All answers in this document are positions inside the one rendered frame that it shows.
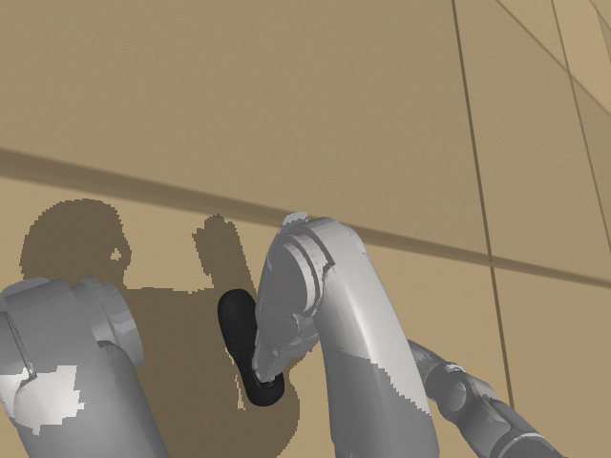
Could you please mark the right robot hand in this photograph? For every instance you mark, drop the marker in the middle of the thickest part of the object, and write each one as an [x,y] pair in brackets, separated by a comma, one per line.
[425,360]

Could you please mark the right robot foot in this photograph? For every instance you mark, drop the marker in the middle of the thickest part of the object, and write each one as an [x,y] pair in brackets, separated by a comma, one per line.
[236,314]

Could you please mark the right robot arm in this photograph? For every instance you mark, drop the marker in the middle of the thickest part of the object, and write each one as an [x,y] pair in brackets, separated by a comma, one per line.
[490,427]

